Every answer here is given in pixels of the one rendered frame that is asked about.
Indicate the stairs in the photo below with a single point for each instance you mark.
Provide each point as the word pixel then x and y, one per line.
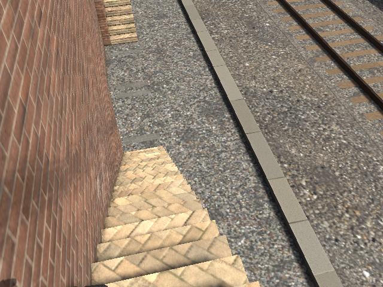
pixel 121 25
pixel 157 233

